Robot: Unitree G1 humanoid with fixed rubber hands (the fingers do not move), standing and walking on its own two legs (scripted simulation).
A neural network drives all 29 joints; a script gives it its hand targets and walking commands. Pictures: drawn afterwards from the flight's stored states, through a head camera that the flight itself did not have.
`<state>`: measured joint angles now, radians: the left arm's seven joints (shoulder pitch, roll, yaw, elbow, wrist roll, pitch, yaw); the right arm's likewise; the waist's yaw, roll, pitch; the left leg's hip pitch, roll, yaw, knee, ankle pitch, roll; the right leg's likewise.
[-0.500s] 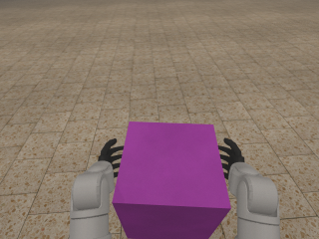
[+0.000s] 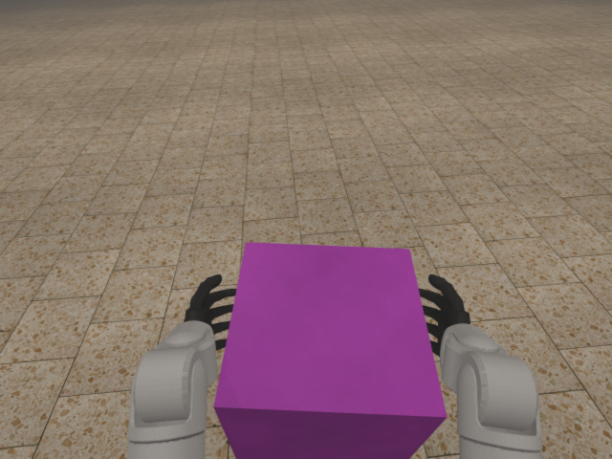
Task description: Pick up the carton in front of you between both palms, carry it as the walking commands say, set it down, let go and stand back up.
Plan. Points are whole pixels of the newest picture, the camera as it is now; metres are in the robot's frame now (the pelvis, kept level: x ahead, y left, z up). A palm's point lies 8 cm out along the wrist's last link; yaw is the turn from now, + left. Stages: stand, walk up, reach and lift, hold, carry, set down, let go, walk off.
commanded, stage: carry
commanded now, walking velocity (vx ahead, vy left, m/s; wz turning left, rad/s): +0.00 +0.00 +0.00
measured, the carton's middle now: (322, 364) +0.26 +0.00 +0.02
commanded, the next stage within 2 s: hold in 1.50 s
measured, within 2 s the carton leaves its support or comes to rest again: neither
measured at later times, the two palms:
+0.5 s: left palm (216, 336) +0.29 +0.14 +0.05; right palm (438, 327) +0.30 -0.15 +0.05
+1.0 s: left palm (212, 349) +0.28 +0.15 +0.04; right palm (436, 340) +0.29 -0.15 +0.04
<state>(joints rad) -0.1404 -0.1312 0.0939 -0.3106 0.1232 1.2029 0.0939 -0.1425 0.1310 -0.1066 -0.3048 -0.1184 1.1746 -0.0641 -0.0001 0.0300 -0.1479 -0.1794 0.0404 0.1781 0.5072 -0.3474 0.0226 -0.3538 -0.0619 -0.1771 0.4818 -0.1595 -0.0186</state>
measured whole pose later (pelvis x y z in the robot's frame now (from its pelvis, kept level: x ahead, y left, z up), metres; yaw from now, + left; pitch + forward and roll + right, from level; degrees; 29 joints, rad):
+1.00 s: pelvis -0.01 -0.01 +0.00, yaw +2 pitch +2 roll +0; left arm -0.23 -0.15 0.19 0.21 0.25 0.70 0.02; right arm -0.24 0.15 -0.20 0.21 -0.26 0.69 0.00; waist 0.00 0.01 -0.11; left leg -0.20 0.04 0.16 0.53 -0.36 0.01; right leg -0.37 -0.08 -0.20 0.51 -0.17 -0.03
